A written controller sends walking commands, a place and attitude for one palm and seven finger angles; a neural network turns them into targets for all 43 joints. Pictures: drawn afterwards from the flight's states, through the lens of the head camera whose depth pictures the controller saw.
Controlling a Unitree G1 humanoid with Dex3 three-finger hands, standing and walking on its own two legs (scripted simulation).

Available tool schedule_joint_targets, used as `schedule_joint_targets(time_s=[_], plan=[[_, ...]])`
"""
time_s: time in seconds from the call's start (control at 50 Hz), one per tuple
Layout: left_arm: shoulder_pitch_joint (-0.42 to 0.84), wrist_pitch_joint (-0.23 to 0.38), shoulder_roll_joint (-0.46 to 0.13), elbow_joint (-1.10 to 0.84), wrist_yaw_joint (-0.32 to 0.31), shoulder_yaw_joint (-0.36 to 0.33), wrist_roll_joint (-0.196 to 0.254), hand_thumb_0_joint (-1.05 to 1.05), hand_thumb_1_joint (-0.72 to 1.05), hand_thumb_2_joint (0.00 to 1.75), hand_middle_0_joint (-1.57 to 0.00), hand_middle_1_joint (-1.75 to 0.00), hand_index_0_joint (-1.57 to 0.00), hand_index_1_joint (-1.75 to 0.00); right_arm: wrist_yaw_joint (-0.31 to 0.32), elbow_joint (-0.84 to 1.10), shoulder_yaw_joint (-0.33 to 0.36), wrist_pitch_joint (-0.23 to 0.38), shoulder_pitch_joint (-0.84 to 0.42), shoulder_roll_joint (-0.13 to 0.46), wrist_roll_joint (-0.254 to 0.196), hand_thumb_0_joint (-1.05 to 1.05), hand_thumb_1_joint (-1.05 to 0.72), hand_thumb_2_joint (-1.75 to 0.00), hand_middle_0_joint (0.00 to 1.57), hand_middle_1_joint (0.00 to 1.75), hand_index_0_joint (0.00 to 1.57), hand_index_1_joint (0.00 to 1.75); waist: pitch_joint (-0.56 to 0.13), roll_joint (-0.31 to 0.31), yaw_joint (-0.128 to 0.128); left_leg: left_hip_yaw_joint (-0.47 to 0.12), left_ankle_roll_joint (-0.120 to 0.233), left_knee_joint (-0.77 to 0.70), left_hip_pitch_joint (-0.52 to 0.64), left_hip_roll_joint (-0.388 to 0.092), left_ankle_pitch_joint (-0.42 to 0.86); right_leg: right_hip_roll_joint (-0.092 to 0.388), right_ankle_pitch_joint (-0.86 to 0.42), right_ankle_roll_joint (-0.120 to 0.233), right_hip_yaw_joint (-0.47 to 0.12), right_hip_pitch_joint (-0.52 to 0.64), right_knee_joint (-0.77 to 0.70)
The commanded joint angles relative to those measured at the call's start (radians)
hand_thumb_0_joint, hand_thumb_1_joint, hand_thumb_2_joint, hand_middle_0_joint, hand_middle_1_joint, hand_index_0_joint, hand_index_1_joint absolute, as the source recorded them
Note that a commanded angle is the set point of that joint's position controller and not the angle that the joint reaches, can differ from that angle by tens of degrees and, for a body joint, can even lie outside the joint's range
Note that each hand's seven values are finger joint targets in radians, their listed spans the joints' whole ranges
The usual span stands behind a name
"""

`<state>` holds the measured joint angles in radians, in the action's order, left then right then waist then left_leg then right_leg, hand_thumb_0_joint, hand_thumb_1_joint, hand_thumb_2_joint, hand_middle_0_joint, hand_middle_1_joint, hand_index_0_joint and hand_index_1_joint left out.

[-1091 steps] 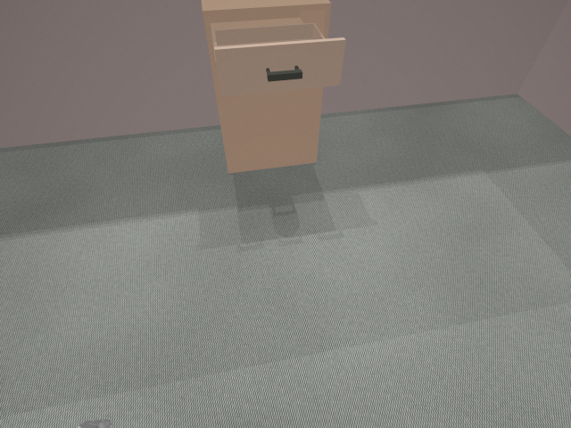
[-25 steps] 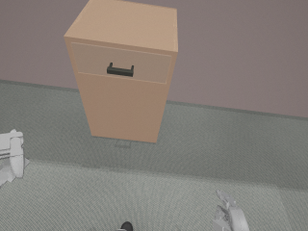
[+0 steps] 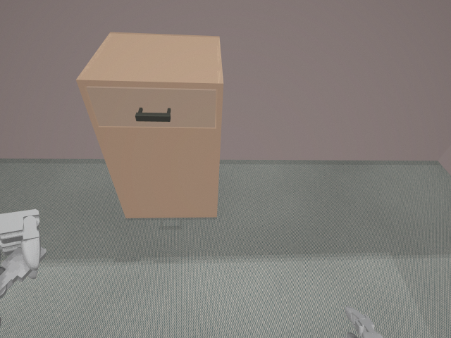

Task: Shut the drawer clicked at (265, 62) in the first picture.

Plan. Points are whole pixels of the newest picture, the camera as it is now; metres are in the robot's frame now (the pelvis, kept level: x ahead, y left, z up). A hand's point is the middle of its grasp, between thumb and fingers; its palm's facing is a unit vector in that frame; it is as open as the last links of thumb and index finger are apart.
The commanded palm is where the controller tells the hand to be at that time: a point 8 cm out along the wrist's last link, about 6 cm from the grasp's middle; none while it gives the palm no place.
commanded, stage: stop stepping back and stand still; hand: left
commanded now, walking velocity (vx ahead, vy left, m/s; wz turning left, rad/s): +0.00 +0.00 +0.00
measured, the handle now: (154, 113) +0.86 +0.26 -0.08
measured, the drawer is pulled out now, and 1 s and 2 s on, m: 0.00 0.00 0.00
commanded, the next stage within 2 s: let the arm hang, fingers relaxed in 0.28 s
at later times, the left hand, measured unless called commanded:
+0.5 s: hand (71, 300) +0.19 +0.25 +0.00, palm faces +0.17 -0.88 -0.44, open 3.1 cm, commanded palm none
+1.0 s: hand out of the picture -0.10 +0.17 -0.17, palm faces +0.07 -0.97 -0.23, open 5.7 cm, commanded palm none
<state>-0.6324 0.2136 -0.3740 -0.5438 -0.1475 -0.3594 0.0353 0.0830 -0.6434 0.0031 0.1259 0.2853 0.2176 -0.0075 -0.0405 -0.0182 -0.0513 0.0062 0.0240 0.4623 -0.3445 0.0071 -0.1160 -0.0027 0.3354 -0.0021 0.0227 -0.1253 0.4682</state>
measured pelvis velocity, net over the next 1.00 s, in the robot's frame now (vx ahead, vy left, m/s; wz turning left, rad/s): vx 0.00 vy -0.01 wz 0.04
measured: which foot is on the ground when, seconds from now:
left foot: down 0.00-1.00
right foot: down 0.00-1.00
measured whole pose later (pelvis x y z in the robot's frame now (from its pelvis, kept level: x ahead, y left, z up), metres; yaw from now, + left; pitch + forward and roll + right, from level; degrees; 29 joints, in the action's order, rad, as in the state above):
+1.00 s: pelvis +0.00 -0.01 +0.00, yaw +2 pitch -2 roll -1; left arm -0.44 -0.03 -0.19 1.16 -0.03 -0.01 -0.01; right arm 0.03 -1.12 0.01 -0.03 0.31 0.15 0.01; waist 0.06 0.01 0.00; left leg -0.05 0.01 0.47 -0.32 0.02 -0.11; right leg -0.02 0.34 0.02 0.03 -0.08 0.46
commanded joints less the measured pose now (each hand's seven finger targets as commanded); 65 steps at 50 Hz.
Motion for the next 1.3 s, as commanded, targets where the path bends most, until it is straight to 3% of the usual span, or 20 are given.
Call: schedule_joint_targets(time_s=[0.0, 0.06, 0.1, 0.14, 0.2, 0.22, 0.28, 0.34, 0.36, 0.38, 0.42, 0.46, 0.56, 0.62, 0.66, 0.72, 0.78, 0.96, 1.04, 1.28], plan=[[-0.047, 0.081, -0.176, -0.201, -0.011, -0.141, 0.013, 0.00, 0.90, 0.90, -1.40, -1.60, -1.40, -1.60, -0.006, 0.177, 0.041, 0.039, -0.157, 0.096, 0.011, 0.00, -0.90, -0.90, 0.20, 0.30, 0.20, 0.30, 0.034, 0.002, 0.037, -0.052, -0.018, 0.018, 0.063, -0.026, -0.203, 0.096, 0.195, 0.064, -0.122, -0.175, -0.247], [0.010, 0.069, -0.147, -0.166, -0.015, -0.119, 0.022, 0.00, 0.90, 0.90, -1.40, -1.60, -1.40, -1.60, -0.007, 0.151, 0.043, 0.023, -0.143, 0.100, 0.007, 0.00, -0.90, -0.90, 0.20, 0.30, 0.20, 0.30, 0.055, -0.038, 0.026, -0.037, -0.018, 0.158, 0.112, -0.029, -0.112, 0.166, 0.125, 0.099, -0.186, -0.276, -0.266], [0.062, 0.064, -0.129, -0.145, -0.014, -0.087, 0.018, 0.00, 0.90, 0.90, -1.40, -1.60, -1.40, -1.60, -0.001, 0.145, 0.037, 0.025, -0.145, 0.099, 0.002, 0.00, -0.90, -0.90, 0.20, 0.30, 0.20, 0.30, 0.067, -0.015, 0.022, -0.045, -0.011, 0.094, 0.158, -0.040, -0.075, 0.124, 0.040, 0.068, -0.124, -0.276, -0.212], [0.124, 0.065, -0.136, -0.152, -0.009, -0.073, 0.017, 0.00, 0.90, 0.90, -1.40, -1.60, -1.40, -1.60, 0.008, 0.149, 0.035, 0.032, -0.167, 0.103, 0.001, 0.00, -0.90, -0.90, 0.20, 0.30, 0.20, 0.30, 0.101, 0.041, 0.022, -0.083, -0.006, 0.007, 0.204, -0.067, -0.123, 0.066, 0.113, 0.033, -0.073, -0.309, -0.184], [0.156, 0.063, -0.141, -0.195, -0.007, -0.077, 0.001, 0.00, 0.90, 0.90, -1.40, -1.60, -1.40, -1.60, 0.017, 0.161, 0.015, 0.048, -0.180, 0.099, 0.009, 0.00, -0.90, -0.90, 0.20, 0.30, 0.20, 0.30, 0.096, 0.189, 0.034, -0.240, 0.026, -0.245, 0.087, -0.131, -0.385, -0.021, 0.086, -0.005, -0.017, -0.175, -0.048], [0.147, 0.064, -0.144, -0.206, -0.010, -0.084, -0.003, 0.00, 0.90, 0.90, -1.40, -1.60, -1.40, -1.60, 0.018, 0.165, 0.012, 0.052, -0.180, 0.094, 0.011, 0.00, -0.90, -0.90, 0.20, 0.30, 0.20, 0.30, 0.075, 0.189, 0.042, -0.272, 0.037, -0.305, 0.042, -0.148, -0.459, -0.031, 0.067, -0.004, -0.011, -0.111, -0.008], [0.069, 0.062, -0.147, -0.226, -0.011, -0.100, -0.005, 0.00, 0.90, 0.90, -1.40, -1.60, -1.40, -1.60, 0.009, 0.177, 0.010, 0.058, -0.181, 0.082, 0.016, 0.00, -0.90, -0.90, 0.20, 0.30, 0.20, 0.30, 0.016, 0.172, 0.055, -0.216, 0.025, -0.296, 0.005, -0.121, -0.427, -0.024, 0.045, 0.009, -0.010, -0.008, -0.055], [-0.006, 0.061, -0.147, -0.230, -0.007, -0.108, 0.006, 0.00, 0.90, 0.90, -1.40, -1.60, -1.40, -1.60, -0.005, 0.180, 0.020, 0.049, -0.176, 0.080, 0.016, 0.00, -0.90, -0.90, 0.20, 0.30, 0.20, 0.30, -0.009, 0.071, 0.047, -0.100, -0.011, -0.125, 0.087, -0.048, -0.230, 0.019, 0.046, 0.033, -0.054, -0.065, -0.193], [0.151, -0.079, 0.005, 0.663, 0.123, 0.285, -0.073, 0.00, 0.90, 0.90, -1.40, -1.60, -1.40, -1.60, -0.082, -0.104, 0.067, 0.094, -0.215, 0.224, 0.000, 0.00, -0.90, -0.90, 0.20, 0.30, 0.20, 0.30, -0.016, 0.009, 0.021, -0.111, 0.000, 0.132, 0.092, -0.100, 0.144, 0.105, -0.216, 0.044, -0.055, -0.202, -0.053], [0.178, -0.168, -0.017, 0.676, 0.140, 0.235, -0.076, 0.00, 0.90, 0.90, -1.36, -1.56, -1.36, -1.56, -0.088, -0.101, 0.083, 0.013, -0.115, 0.214, -0.009, 0.00, -0.90, -0.90, 0.20, 0.30, 0.20, 0.30, -0.069, -0.031, 0.027, -0.118, -0.005, 0.164, 0.145, -0.103, 0.187, 0.134, -0.291, 0.045, -0.113, -0.200, -0.032], [0.219, -0.193, 0.004, 0.736, 0.142, 0.252, -0.077, 0.00, 0.90, 0.90, -1.28, -1.47, -1.28, -1.47, -0.086, -0.085, 0.064, -0.039, -0.088, 0.189, 0.005, 0.00, -0.90, -0.90, 0.20, 0.30, 0.20, 0.30, -0.072, -0.125, 0.035, -0.129, 0.017, 0.179, 0.100, -0.093, 0.190, 0.100, -0.226, 0.051, -0.081, -0.186, 0.036], [0.259, -0.207, 0.002, 0.840, 0.139, 0.264, -0.078, 0.00, 0.90, 0.90, -1.20, -1.38, -1.20, -1.38, -0.085, -0.088, 0.052, -0.065, -0.111, 0.189, 0.021, 0.00, -0.90, -0.90, 0.20, 0.30, 0.20, 0.30, -0.035, -0.141, 0.042, -0.154, 0.035, 0.149, 0.068, -0.091, 0.206, 0.079, -0.160, 0.050, -0.066, -0.183, 0.057], [0.317, -0.229, -0.011, 1.176, 0.131, 0.290, -0.064, 0.00, 0.90, 0.90, -1.00, -1.17, -1.00, -1.17, -0.078, -0.160, 0.033, -0.118, -0.152, 0.162, 0.037, 0.00, -0.90, -0.90, 0.20, 0.30, 0.20, 0.30, 0.086, 0.032, 0.056, -0.196, 0.032, 0.002, 0.015, -0.067, -0.008, 0.070, 0.041, 0.059, -0.085, -0.159, -0.031], [0.288, -0.225, 0.004, 1.351, 0.132, 0.306, -0.055, 0.00, 0.90, 0.90, -0.88, -1.04, -0.88, -1.04, -0.069, -0.233, 0.025, -0.128, -0.113, 0.130, 0.034, 0.00, -0.90, -0.90, 0.20, 0.30, 0.20, 0.30, 0.075, 0.154, 0.056, -0.204, 0.027, -0.059, 0.049, -0.064, -0.089, 0.067, 0.057, 0.065, -0.096, -0.132, -0.061], [0.269, -0.220, 0.013, 1.431, 0.131, 0.313, -0.053, 0.00, 0.90, 0.90, -0.80, -0.95, -0.80, -0.95, -0.062, -0.272, 0.027, -0.129, -0.083, 0.127, 0.028, 0.00, -0.90, -0.90, 0.20, 0.30, 0.20, 0.30, 0.072, 0.129, 0.055, -0.202, 0.025, -0.067, 0.079, -0.069, -0.085, 0.064, 0.033, 0.066, -0.092, -0.120, -0.087], [0.222, -0.217, 0.062, 1.522, 0.128, 0.310, -0.052, 0.00, 0.90, 0.90, -0.68, -0.82, -0.68, -0.82, -0.052, -0.322, 0.029, -0.131, -0.039, 0.100, 0.029, 0.00, -0.90, -0.90, 0.20, 0.30, 0.20, 0.30, 0.044, 0.191, 0.055, -0.200, 0.028, -0.080, 0.106, -0.075, -0.100, 0.069, 0.010, 0.072, -0.082, -0.086, -0.107], [0.206, -0.214, 0.072, 1.588, 0.126, 0.326, -0.048, 0.00, 0.90, 0.90, -0.56, -0.69, -0.56, -0.69, -0.048, -0.368, 0.032, -0.134, 0.003, 0.094, 0.022, 0.00, -0.90, -0.90, 0.20, 0.30, 0.20, 0.30, 0.061, 0.091, 0.048, -0.189, 0.026, -0.072, 0.145, -0.080, -0.067, 0.073, -0.002, 0.072, -0.073, -0.104, -0.135], [0.150, -0.218, 0.114, 1.676, 0.113, 0.344, -0.045, 0.00, 0.90, 0.90, -0.20, -0.30, -0.20, -0.30, -0.044, -0.445, 0.032, -0.143, 0.062, 0.052, 0.019, 0.00, -0.90, -0.90, 0.20, 0.30, 0.20, 0.30, 0.152, 0.025, 0.046, -0.160, 0.022, -0.090, 0.143, -0.076, -0.113, 0.071, 0.065, 0.073, -0.064, -0.156, -0.151], [0.139, -0.218, 0.133, 1.680, 0.109, 0.341, -0.045, 0.00, 0.90, 0.90, -0.20, -0.30, -0.20, -0.30, -0.044, -0.460, 0.034, -0.145, 0.075, 0.019, 0.022, 0.00, -0.90, -0.90, 0.20, 0.30, 0.20, 0.30, 0.179, -0.014, 0.046, -0.151, 0.020, -0.091, 0.122, -0.065, -0.136, 0.073, 0.102, 0.073, -0.068, -0.176, -0.158], [0.160, -0.207, 0.173, 1.660, 0.101, 0.329, -0.044, 0.00, 0.90, 0.90, -0.20, -0.30, -0.20, -0.30, -0.041, -0.479, 0.029, -0.130, 0.092, -0.034, 0.025, 0.00, -0.90, -0.90, 0.20, 0.30, 0.20, 0.30, 0.187, 0.021, 0.049, -0.117, 0.018, -0.033, 0.115, -0.064, 0.036, 0.082, -0.025, 0.072, -0.065, -0.141, -0.140]])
